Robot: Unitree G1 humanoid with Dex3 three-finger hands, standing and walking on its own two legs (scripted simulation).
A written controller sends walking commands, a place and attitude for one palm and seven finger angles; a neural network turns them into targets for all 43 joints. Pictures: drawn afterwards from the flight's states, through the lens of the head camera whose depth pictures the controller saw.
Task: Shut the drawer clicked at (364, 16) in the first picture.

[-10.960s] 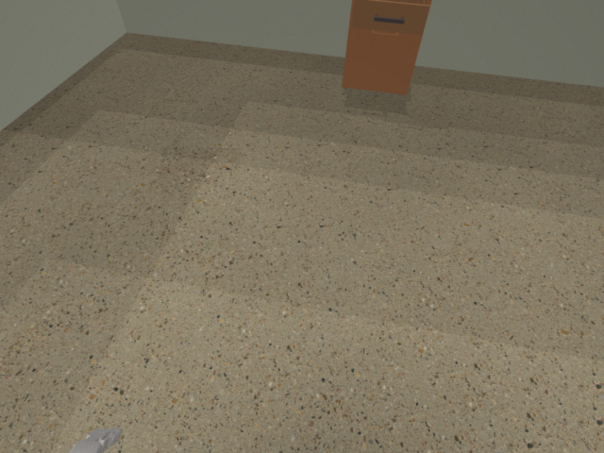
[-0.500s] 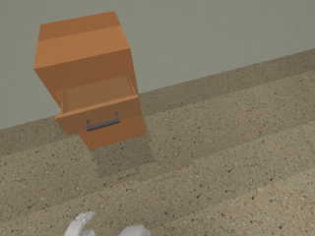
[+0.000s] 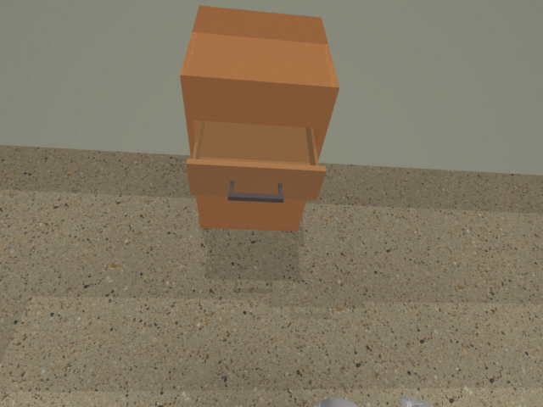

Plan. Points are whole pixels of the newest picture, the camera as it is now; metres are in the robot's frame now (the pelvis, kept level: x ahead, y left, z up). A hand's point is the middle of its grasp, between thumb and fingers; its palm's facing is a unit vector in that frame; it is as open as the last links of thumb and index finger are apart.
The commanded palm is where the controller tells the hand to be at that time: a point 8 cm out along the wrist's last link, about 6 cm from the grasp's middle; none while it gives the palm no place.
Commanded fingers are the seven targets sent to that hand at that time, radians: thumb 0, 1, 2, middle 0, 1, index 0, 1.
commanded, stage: take the last steps up to it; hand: left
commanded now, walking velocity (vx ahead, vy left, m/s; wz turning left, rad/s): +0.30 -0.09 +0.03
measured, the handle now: (256, 191) +0.68 +0.09 -0.25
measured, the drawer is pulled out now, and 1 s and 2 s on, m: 0.18 0.18 0.18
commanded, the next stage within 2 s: come to a stop and stand still in 0.94 s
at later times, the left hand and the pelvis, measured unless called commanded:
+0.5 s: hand out of the picture +0.12 +0.11 -0.16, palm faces +0.06 -0.98 -0.20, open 7.3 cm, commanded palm none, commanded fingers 0.00 0.90 0.90 -0.20 -0.30 -0.20 -0.30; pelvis +0.06 -0.07 +0.00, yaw +2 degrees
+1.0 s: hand out of the picture +0.12 +0.09 -0.19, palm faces +0.15 -0.98 -0.11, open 7.4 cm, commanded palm none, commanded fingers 0.00 0.90 0.90 -0.20 -0.30 -0.20 -0.30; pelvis +0.22 -0.04 -0.02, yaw +2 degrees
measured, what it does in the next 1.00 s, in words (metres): walks ahead: right foot, then left foot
